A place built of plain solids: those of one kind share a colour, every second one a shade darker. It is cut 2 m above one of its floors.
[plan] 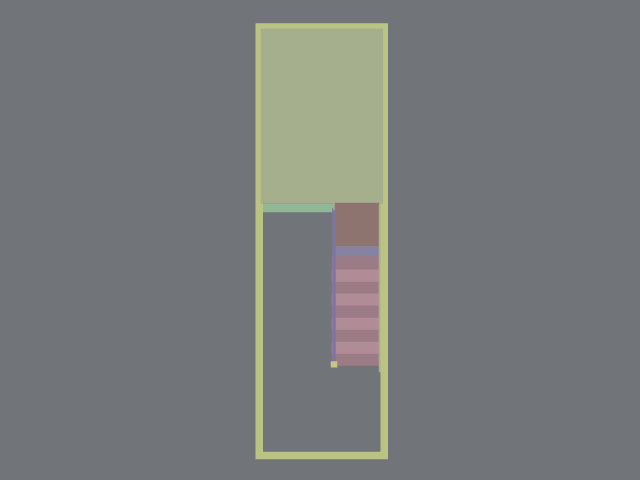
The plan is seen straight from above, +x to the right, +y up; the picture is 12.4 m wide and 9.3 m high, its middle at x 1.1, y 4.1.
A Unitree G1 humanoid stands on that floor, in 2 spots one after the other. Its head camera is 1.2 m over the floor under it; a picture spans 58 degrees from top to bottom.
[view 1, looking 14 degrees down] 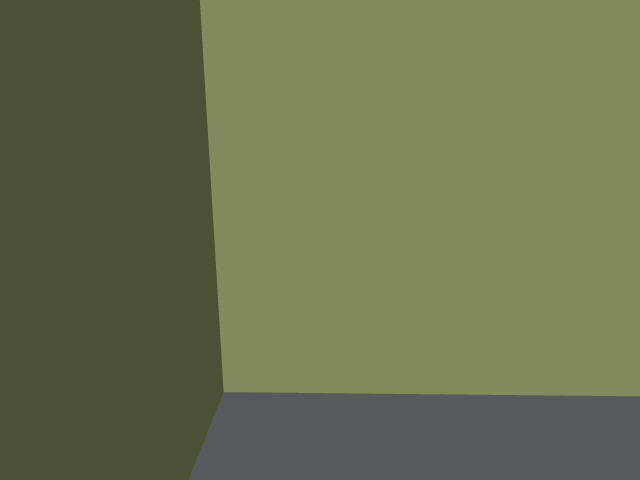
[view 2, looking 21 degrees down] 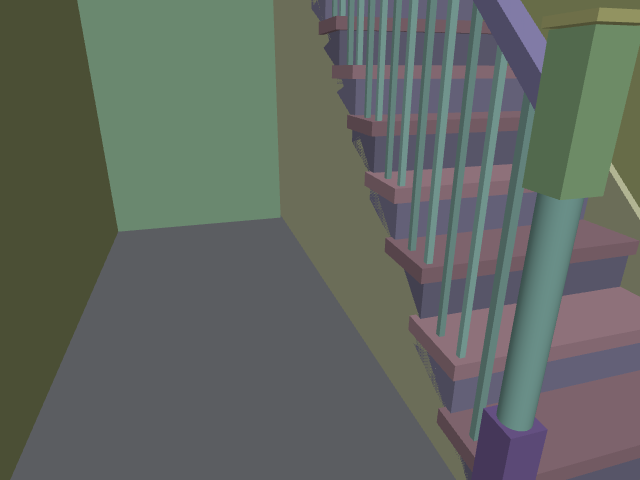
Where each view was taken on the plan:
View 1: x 1.81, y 0.49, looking -179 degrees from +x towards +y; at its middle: wall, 1.87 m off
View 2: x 0.66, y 1.00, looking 74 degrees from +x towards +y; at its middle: string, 2.69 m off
